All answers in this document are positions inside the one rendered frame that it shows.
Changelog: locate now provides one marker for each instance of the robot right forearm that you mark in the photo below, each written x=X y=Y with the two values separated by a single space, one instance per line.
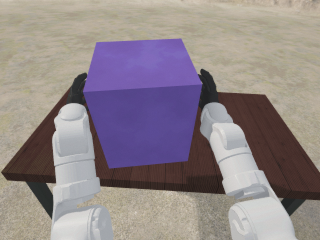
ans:
x=241 y=176

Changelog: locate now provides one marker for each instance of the carton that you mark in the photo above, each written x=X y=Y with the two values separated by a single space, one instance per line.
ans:
x=143 y=98

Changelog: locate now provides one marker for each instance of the robot left hand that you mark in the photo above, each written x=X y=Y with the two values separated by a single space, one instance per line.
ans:
x=76 y=91

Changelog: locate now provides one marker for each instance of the table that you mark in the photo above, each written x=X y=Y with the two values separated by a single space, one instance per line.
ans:
x=289 y=171

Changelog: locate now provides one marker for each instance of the robot left forearm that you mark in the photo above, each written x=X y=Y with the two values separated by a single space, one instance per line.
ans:
x=73 y=155

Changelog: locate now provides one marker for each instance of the robot left upper arm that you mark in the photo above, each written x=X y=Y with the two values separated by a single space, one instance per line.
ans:
x=85 y=223

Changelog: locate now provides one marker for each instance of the robot right upper arm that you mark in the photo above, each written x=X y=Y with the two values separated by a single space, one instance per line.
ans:
x=260 y=219

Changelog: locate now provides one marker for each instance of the robot right hand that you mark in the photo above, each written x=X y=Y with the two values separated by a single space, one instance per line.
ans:
x=209 y=92

